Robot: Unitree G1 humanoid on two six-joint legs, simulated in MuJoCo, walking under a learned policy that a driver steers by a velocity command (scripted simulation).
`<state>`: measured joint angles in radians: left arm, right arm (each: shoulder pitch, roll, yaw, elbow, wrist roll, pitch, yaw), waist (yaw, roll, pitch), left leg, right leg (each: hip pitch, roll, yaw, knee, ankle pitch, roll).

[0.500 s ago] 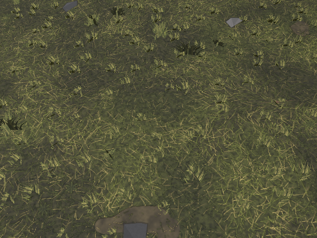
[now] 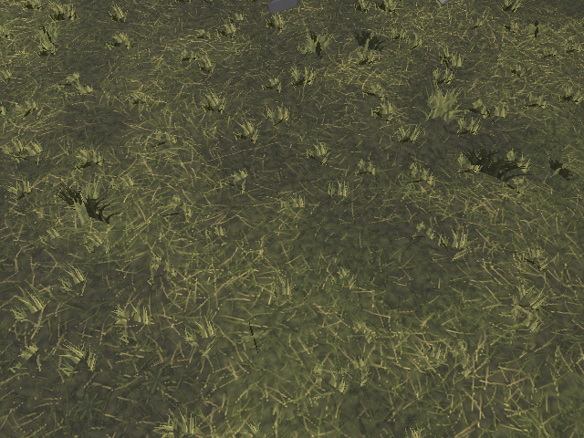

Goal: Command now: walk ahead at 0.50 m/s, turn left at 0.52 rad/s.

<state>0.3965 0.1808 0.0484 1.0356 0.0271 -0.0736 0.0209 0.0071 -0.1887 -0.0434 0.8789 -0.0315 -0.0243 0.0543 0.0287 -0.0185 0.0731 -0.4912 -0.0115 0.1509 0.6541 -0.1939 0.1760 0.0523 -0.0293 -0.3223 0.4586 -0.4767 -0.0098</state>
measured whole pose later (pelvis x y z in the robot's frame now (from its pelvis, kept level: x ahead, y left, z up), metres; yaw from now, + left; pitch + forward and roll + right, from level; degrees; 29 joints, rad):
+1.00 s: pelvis +0.51 +0.08 +0.02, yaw +26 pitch +2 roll -2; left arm 0.47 0.22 0.04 0.94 0.01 -0.08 -0.02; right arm 0.01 -0.22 -0.01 0.74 -0.04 -0.04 0.05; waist 0.10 0.03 0.03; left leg -0.53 0.05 0.02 0.60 -0.14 0.03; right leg 0.00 0.02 -0.08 0.27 -0.30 -0.01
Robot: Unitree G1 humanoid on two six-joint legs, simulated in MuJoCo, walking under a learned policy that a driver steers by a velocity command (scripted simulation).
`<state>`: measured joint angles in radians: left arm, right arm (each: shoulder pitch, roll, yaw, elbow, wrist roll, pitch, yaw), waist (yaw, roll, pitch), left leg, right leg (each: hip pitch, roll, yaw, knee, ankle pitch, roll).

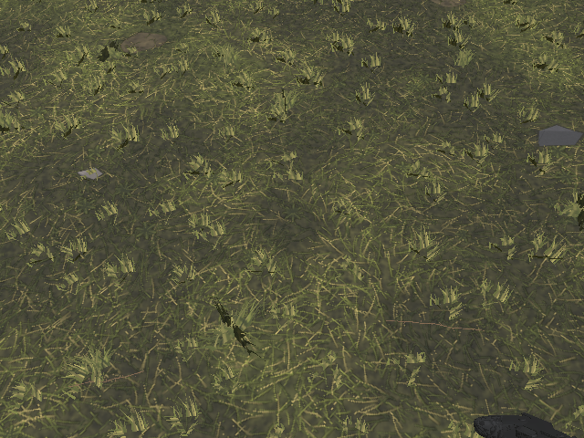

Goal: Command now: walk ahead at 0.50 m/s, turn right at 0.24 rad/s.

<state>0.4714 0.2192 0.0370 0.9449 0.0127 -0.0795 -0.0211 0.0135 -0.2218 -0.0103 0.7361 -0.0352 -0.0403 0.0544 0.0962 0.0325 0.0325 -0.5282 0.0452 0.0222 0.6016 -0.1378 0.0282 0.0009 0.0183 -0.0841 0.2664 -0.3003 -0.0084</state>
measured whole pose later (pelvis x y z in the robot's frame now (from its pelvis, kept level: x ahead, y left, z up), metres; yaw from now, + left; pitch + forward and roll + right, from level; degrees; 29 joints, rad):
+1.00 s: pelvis +0.48 -0.12 +0.00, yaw -34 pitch +2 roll +0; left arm 0.43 0.27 0.07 0.84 0.01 -0.04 -0.01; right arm 0.07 -0.25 -0.03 0.72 -0.04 -0.02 0.03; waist 0.08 0.04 0.04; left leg -0.65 0.08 -0.04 0.72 -0.06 -0.05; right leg -0.03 0.15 0.14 0.29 -0.28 -0.12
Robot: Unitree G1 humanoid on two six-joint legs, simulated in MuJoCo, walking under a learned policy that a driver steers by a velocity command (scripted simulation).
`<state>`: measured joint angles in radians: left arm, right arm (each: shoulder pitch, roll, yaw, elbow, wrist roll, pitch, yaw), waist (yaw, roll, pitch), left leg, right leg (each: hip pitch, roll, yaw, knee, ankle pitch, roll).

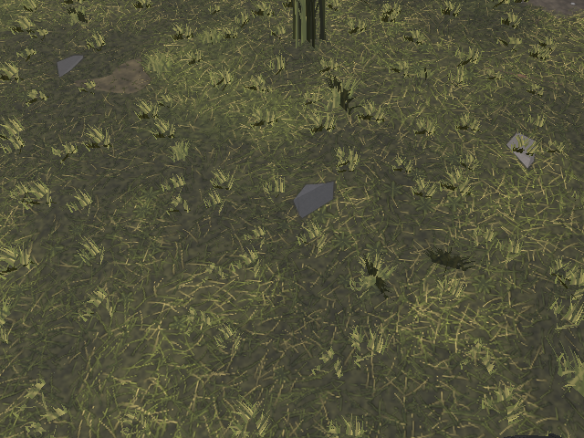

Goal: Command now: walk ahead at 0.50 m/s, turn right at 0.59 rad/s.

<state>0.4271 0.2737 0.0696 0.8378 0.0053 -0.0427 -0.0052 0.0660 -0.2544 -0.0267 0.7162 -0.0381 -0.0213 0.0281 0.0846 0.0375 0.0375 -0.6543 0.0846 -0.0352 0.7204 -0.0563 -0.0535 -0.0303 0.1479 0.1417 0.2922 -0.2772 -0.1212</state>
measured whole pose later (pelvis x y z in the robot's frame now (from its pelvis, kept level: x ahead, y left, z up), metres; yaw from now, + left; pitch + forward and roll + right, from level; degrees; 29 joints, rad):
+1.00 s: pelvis +0.49 -0.13 +0.00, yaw -36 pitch +2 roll +0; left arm 0.41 0.28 0.06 0.81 0.00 -0.04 -0.01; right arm 0.12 -0.28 -0.03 0.70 -0.04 -0.01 0.02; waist 0.06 0.04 0.04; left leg -0.67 0.12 -0.03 0.83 -0.12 -0.06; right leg -0.08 0.15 0.11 0.29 -0.23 -0.13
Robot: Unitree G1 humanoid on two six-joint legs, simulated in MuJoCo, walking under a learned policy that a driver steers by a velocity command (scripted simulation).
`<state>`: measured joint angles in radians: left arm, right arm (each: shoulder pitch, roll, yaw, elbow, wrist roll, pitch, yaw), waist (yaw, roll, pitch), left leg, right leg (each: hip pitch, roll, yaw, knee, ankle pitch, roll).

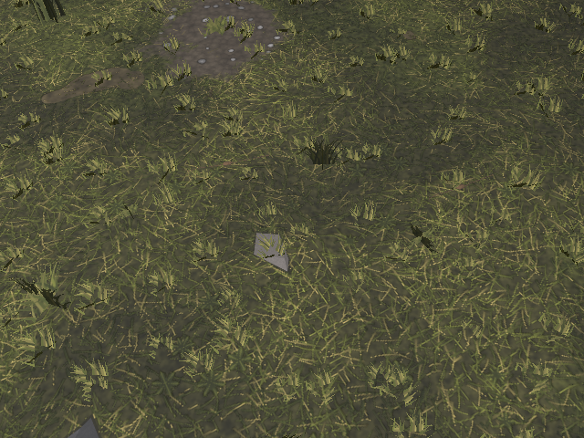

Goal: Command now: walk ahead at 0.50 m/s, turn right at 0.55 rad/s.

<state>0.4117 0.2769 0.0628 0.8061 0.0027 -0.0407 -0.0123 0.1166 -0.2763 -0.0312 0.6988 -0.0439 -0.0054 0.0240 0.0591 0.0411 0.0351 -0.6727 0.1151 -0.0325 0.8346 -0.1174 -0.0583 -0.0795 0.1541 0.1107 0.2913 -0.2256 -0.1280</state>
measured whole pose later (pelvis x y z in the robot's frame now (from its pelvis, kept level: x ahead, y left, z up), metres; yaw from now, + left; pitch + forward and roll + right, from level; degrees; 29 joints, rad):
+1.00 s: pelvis +0.42 +0.00 -0.01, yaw -6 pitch -1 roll +0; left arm 0.23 0.19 0.00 0.97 0.01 -0.02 0.02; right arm 0.24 -0.21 -0.01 0.97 -0.02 0.04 -0.03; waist 0.00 0.03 0.03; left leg -0.26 0.03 -0.01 0.59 -0.34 0.01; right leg -0.29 0.06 -0.07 0.41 -0.11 -0.09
